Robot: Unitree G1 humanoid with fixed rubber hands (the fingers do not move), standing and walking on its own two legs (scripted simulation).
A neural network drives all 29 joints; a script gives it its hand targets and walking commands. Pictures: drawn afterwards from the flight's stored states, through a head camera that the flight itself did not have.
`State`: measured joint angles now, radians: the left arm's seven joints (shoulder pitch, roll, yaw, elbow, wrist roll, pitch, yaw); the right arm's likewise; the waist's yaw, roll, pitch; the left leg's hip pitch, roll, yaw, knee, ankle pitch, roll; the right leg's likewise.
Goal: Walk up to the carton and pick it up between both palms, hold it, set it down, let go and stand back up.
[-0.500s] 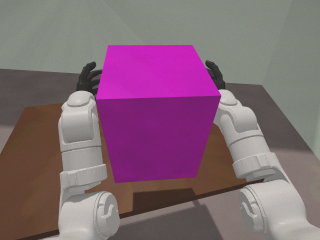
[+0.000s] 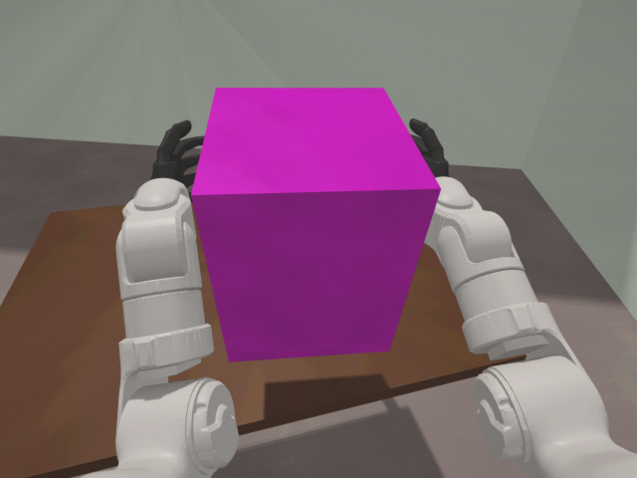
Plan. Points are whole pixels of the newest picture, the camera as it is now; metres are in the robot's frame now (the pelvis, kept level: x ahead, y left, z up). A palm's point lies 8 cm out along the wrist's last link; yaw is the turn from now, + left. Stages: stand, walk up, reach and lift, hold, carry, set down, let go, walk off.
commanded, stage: hold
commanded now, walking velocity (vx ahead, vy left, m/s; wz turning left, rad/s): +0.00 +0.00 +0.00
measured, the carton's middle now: (306, 225) +0.36 +0.01 +0.22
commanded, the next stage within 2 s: set down in 0.10 s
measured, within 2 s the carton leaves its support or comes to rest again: neither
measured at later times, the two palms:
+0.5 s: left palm (170, 188) +0.37 +0.16 +0.27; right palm (418, 195) +0.38 -0.13 +0.25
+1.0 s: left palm (186, 225) +0.38 +0.15 +0.21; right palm (410, 228) +0.39 -0.14 +0.19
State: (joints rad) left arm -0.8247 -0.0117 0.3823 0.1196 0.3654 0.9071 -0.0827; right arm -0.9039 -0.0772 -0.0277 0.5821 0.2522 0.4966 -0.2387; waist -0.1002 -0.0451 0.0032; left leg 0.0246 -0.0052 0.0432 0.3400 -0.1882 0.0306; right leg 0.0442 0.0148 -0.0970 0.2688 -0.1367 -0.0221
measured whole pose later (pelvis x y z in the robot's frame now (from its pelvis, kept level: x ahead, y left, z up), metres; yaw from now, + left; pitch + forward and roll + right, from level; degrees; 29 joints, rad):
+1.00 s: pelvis +0.01 +0.00 +0.00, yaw +1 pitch -10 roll -1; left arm -0.69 -0.08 0.29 0.10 0.38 0.62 -0.03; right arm -0.72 -0.03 -0.08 0.63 0.08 0.07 -0.16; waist -0.07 -0.08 0.12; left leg 0.04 -0.01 0.02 0.33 -0.20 0.03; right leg 0.07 0.01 -0.12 0.26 -0.15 -0.02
